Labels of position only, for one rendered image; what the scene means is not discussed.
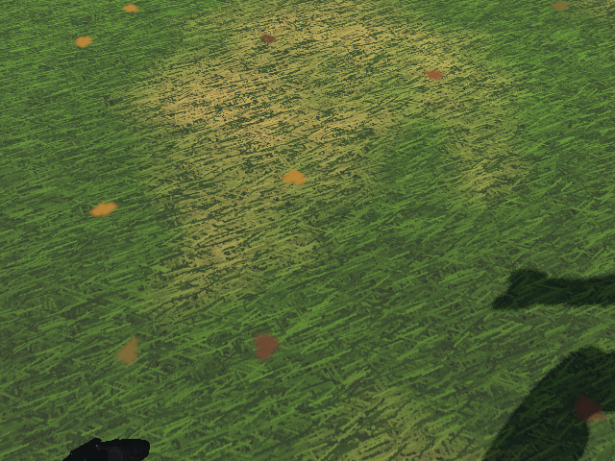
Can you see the robot left hand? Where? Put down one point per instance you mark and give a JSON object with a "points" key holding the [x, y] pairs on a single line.
{"points": [[114, 450]]}

